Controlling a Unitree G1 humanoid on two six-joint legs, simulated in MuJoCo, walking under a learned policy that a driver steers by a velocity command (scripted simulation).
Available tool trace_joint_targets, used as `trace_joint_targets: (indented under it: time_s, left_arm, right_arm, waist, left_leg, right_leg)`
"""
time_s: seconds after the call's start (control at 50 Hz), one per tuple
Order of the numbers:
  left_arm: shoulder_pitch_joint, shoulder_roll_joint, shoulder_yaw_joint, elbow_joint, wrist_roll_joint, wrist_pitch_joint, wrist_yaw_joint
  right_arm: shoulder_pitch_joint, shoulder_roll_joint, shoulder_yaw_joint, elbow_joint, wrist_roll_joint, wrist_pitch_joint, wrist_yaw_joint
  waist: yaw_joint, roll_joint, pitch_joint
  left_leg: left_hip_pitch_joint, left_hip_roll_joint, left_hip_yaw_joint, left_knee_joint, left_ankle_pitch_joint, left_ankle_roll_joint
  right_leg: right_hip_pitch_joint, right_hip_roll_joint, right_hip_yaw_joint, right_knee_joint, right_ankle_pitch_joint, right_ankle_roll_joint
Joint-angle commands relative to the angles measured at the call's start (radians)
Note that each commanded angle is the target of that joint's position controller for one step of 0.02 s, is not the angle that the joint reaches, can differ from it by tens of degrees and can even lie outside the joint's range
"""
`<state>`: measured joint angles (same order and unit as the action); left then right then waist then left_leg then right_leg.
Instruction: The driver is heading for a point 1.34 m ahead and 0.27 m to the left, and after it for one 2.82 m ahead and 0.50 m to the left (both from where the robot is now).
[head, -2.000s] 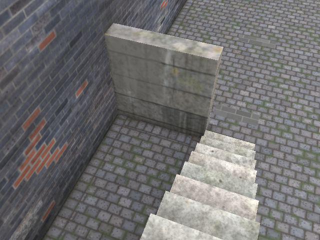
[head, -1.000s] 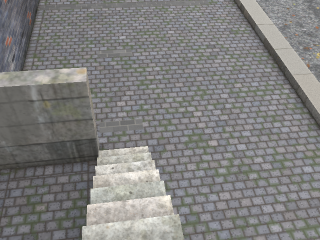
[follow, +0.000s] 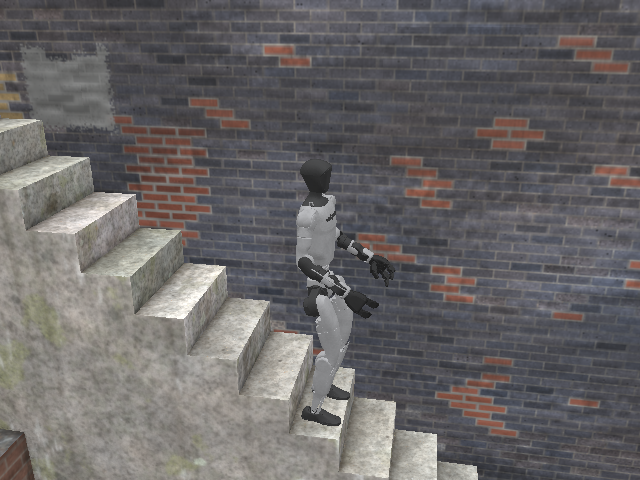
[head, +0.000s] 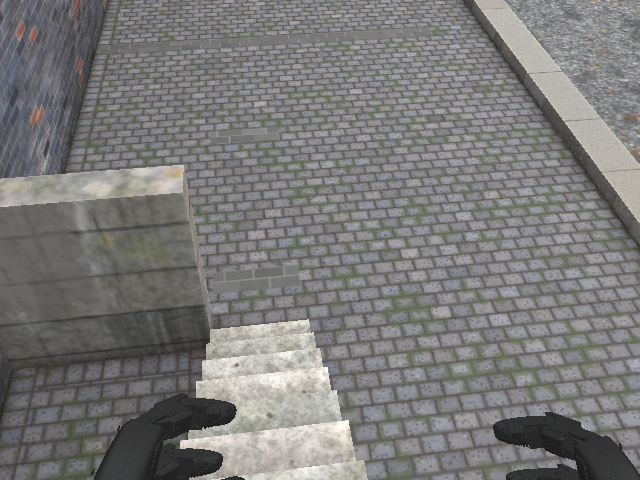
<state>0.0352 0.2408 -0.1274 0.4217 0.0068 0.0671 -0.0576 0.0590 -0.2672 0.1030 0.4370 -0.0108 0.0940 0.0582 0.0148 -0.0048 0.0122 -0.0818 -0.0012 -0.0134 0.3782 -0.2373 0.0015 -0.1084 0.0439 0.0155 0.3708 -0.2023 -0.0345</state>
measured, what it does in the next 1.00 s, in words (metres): stands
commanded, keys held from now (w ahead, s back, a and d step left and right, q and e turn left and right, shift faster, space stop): w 1.00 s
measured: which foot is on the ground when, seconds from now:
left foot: down 0.00-1.00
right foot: down 0.00-1.00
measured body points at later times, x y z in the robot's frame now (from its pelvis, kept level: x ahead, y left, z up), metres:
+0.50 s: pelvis -0.02 +0.01 +0.00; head -0.04 +0.02 +0.45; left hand +0.21 +0.20 -0.04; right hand +0.21 -0.19 -0.04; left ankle -0.02 +0.12 -0.75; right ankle +0.00 -0.10 -0.75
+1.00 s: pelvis -0.01 +0.02 +0.00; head -0.02 +0.03 +0.45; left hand +0.21 +0.22 -0.04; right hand +0.22 -0.18 -0.05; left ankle -0.02 +0.12 -0.75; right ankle +0.00 -0.10 -0.75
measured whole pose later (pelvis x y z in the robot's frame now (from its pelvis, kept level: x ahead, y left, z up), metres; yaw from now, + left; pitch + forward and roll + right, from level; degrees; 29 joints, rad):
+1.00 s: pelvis -0.01 +0.02 +0.00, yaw +1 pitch -3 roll +0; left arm 0.11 0.23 -0.12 0.40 0.01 0.07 -0.06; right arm 0.10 -0.26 0.12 0.48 -0.01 0.09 0.08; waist 0.02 -0.02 0.00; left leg -0.13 -0.03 -0.02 0.42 -0.24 0.03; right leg -0.15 0.01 0.02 0.40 -0.21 0.00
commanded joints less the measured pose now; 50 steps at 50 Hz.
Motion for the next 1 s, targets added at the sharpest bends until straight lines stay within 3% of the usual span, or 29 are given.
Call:
trace_joint_targets:
  time_s: [0.02, 0.14, 0.22, 0.26, 0.3, 0.7, 0.74, 0.8, 0.84, 1.0]
  left_arm:
    - [-0.115, 0.073, 0.027, -0.115, 0.005, -0.016, -0.004]
    - [-0.109, 0.072, 0.022, -0.124, 0.0, -0.032, -0.025]
    - [-0.089, 0.073, 0.023, -0.12, -0.001, -0.04, -0.029]
    - [-0.08, 0.08, 0.026, -0.118, 0.0, -0.041, -0.021]
    - [-0.073, 0.08, 0.028, -0.119, 0.001, -0.041, -0.019]
    - [-0.05, 0.075, 0.034, -0.12, 0.0, -0.038, -0.012]
    - [-0.037, 0.078, 0.036, -0.12, 0.006, -0.023, -0.01]
    - [-0.034, 0.067, 0.033, -0.126, 0.006, -0.013, -0.009]
    - [-0.047, 0.062, 0.034, -0.128, 0.004, -0.013, -0.006]
    - [-0.034, 0.059, 0.034, -0.128, 0.003, -0.016, -0.003]
  right_arm:
    - [-0.107, -0.089, -0.028, -0.113, -0.003, -0.02, 0.003]
    - [-0.106, -0.099, -0.027, -0.123, -0.012, -0.02, 0.022]
    - [-0.095, -0.093, -0.022, -0.112, -0.012, -0.03, 0.024]
    - [-0.086, -0.098, -0.023, -0.101, -0.003, -0.041, 0.024]
    - [-0.082, -0.097, -0.022, -0.094, -0.004, -0.045, 0.022]
    - [-0.075, -0.102, -0.021, -0.067, -0.003, -0.039, 0.012]
    - [-0.07, -0.114, -0.027, -0.063, -0.006, -0.025, 0.017]
    - [-0.064, -0.093, -0.022, -0.063, -0.011, -0.019, 0.021]
    - [-0.064, -0.092, -0.022, -0.063, -0.001, -0.02, 0.02]
    - [-0.066, -0.091, -0.022, -0.062, -0.003, -0.022, 0.014]
  waist:
    - [0.003, -0.007, -0.088]
    - [-0.002, -0.028, -0.074]
    - [0.001, -0.013, -0.066]
    - [0.0, -0.021, -0.056]
    - [0.002, -0.005, -0.065]
    - [0.007, -0.001, -0.074]
    - [0.01, 0.014, -0.088]
    - [0.004, 0.001, -0.084]
    - [0.003, -0.005, -0.069]
    - [0.008, 0.004, -0.095]
  left_leg:
    - [-0.053, 0.155, -0.134, -0.05, 0.104, 0.057]
    - [-0.078, 0.144, -0.142, -0.044, 0.03, 0.049]
    - [-0.083, 0.15, -0.158, -0.048, 0.001, 0.062]
    - [-0.067, 0.152, -0.166, -0.049, 0.011, 0.072]
    - [-0.063, 0.154, -0.167, -0.049, 0.015, 0.075]
    - [-0.009, 0.162, -0.183, -0.046, 0.131, 0.085]
    - [-0.007, 0.148, -0.163, -0.029, 0.165, 0.077]
    - [-0.016, 0.143, -0.158, -0.022, 0.162, 0.075]
    - [-0.039, 0.15, -0.165, -0.022, 0.172, 0.075]
    - [-0.026, 0.147, -0.17, -0.018, 0.181, 0.079]
  right_leg:
    - [0.033, -0.189, 0.163, -0.029, 0.207, -0.038]
    - [-0.019, -0.192, 0.184, -0.058, 0.086, -0.041]
    - [-0.029, -0.198, 0.198, -0.068, 0.026, -0.044]
    - [-0.059, -0.194, 0.195, -0.077, 0.012, -0.037]
    - [-0.055, -0.191, 0.19, -0.074, 0.015, -0.034]
    - [-0.05, -0.19, 0.157, -0.055, 0.107, -0.022]
    - [-0.039, -0.179, 0.14, -0.037, 0.142, -0.021]
    - [-0.043, -0.178, 0.135, -0.023, 0.144, -0.02]
    - [-0.05, -0.178, 0.127, -0.014, 0.152, -0.012]
    - [-0.037, -0.183, 0.122, -0.011, 0.158, -0.009]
